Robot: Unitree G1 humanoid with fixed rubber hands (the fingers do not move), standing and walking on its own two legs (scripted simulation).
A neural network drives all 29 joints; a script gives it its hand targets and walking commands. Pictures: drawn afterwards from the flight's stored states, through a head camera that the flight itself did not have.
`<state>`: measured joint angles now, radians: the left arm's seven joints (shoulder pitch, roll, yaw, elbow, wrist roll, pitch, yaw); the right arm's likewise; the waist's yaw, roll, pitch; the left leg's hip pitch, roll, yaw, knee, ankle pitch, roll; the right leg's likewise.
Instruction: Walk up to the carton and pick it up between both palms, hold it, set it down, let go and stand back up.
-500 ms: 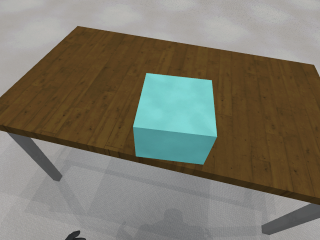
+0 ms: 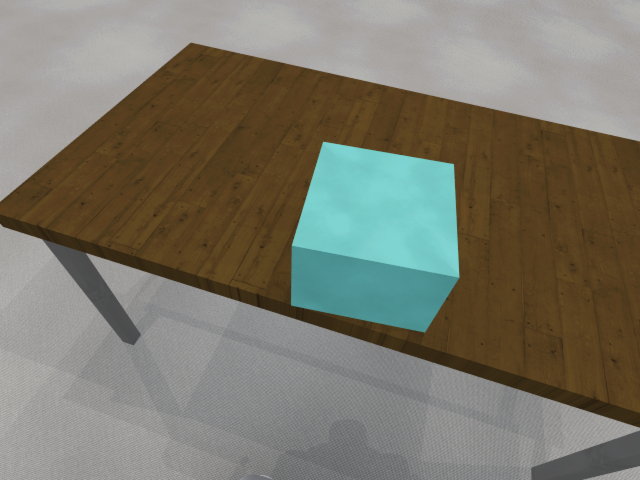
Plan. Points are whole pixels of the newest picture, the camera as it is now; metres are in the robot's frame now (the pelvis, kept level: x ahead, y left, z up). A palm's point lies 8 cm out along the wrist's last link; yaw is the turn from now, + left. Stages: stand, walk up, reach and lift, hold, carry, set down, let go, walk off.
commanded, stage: walk up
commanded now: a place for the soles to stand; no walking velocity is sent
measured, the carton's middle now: (372, 234) +0.50 -0.07 -0.03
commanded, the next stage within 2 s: reach and lift in 1.86 s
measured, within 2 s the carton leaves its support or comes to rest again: neither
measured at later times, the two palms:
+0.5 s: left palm out of the picture +0.00 +0.24 -0.13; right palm out of the picture +0.08 -0.22 -0.12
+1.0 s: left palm out of the picture -0.01 +0.25 -0.13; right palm out of the picture +0.04 -0.21 -0.12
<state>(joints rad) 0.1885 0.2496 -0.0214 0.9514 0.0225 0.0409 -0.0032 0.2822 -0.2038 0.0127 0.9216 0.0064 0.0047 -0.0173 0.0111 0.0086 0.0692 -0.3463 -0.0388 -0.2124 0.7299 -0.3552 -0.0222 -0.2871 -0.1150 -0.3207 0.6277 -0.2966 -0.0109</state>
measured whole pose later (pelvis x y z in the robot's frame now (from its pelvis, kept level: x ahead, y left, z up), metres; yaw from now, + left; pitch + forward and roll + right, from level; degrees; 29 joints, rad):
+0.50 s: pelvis +0.01 +0.00 +0.02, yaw +5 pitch -3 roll -1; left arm 0.27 0.21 -0.04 1.07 0.01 0.01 0.00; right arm 0.22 -0.19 0.04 1.05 0.00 0.00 -0.02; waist 0.02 0.01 0.03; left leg -0.23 -0.06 -0.17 0.56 -0.27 0.00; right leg -0.17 -0.05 -0.20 0.48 -0.26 -0.01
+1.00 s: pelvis +0.01 +0.01 +0.02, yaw +4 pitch -2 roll -1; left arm 0.25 0.22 -0.04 1.12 0.00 0.02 0.01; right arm 0.23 -0.17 0.05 1.12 0.01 -0.01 -0.03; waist 0.01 -0.02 0.05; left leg -0.23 -0.07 -0.15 0.51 -0.24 0.02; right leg -0.19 -0.07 -0.18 0.46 -0.23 0.01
